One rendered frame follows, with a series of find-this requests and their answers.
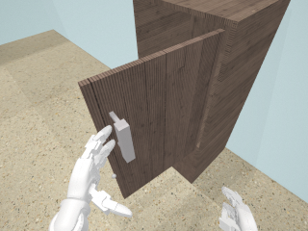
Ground left robot forearm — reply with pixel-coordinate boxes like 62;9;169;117
48;197;91;231

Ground cupboard door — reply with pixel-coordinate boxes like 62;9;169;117
77;29;225;199

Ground handle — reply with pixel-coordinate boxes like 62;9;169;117
109;111;136;164

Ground robot left hand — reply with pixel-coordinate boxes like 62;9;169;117
66;125;133;218

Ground robot right hand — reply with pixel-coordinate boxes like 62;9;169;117
218;186;258;231

